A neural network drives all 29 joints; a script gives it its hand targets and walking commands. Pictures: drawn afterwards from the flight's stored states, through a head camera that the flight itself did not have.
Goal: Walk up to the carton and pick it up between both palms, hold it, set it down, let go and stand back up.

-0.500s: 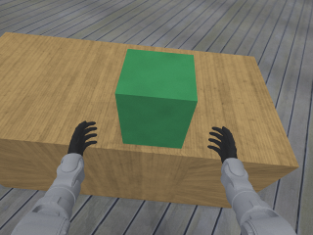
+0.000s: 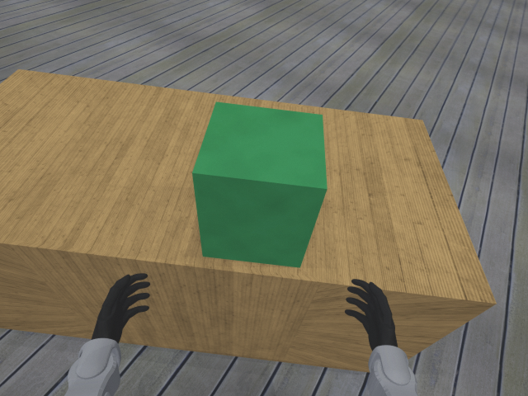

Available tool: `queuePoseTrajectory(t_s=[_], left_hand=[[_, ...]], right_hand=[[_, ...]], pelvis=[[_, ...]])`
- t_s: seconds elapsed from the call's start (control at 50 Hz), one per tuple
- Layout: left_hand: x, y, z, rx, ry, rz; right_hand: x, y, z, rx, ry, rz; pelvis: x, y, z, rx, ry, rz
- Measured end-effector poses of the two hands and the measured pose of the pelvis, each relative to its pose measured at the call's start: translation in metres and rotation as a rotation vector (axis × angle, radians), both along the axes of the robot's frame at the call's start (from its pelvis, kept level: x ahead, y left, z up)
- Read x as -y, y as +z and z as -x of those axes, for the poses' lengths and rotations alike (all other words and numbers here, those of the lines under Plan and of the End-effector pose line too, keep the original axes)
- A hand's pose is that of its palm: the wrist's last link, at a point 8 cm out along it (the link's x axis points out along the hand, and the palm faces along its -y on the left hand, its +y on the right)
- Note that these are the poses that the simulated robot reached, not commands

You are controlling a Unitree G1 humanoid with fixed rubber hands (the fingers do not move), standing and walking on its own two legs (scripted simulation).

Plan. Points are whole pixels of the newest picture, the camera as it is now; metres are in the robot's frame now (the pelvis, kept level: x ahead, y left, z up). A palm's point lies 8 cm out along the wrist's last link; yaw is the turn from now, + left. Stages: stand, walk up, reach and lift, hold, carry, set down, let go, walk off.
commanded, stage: set down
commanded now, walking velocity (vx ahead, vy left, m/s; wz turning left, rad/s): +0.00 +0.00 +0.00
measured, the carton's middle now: (260, 188) +0.51 +0.01 +0.00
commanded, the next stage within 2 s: let go in 1.04 s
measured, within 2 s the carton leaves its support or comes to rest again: neither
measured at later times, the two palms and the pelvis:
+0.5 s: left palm (107, 347) +0.21 +0.24 -0.05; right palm (396, 363) +0.20 -0.21 -0.05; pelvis +0.02 +0.00 +0.01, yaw -2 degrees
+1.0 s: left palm (110, 365) +0.19 +0.22 -0.05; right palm (403, 386) +0.17 -0.22 -0.06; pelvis +0.02 +0.00 +0.01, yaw -2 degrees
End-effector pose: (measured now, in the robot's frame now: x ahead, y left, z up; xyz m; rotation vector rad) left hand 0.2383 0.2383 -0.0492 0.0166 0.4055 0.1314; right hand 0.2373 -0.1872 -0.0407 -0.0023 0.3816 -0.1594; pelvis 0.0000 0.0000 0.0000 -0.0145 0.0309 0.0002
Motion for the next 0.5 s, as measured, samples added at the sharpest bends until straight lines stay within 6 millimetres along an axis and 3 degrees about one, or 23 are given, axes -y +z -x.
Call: queuePoseTrajectory(t_s=[0.14, 0.28, 0.38, 0.5], left_hand=[[0.008, 0.004, -0.009, 0.032, -0.026, -0.016], [0.018, 0.017, -0.021, -0.023, -0.107, -0.037], [0.011, 0.018, -0.006, -0.095, -0.099, -0.055], [0.003, 0.001, 0.028, -0.231, -0.054, -0.065]], right_hand=[[0.001, -0.001, -0.004, 0.003, 0.002, 0.000], [0.004, -0.005, 0.002, -0.040, -0.014, -0.005], [0.010, -0.007, 0.021, -0.087, -0.013, 0.011], [0.021, -0.011, 0.039, -0.165, 0.005, 0.051]], pelvis=[[0.001, -0.004, 0.008, -0.021, 0.009, -0.002], [-0.005, 0.000, 0.000, 0.020, -0.009, -0.011], [-0.006, 0.006, -0.011, 0.075, -0.021, -0.013], [-0.003, 0.010, -0.018, 0.114, -0.026, -0.014]])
